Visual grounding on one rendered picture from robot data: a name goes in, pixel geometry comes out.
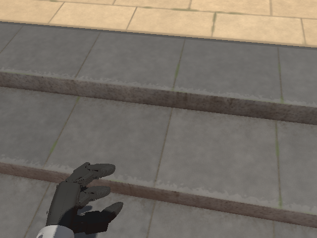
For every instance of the left robot hand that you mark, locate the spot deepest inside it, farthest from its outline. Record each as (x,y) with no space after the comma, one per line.
(72,194)

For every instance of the left robot forearm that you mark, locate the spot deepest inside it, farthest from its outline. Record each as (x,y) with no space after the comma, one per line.
(55,231)

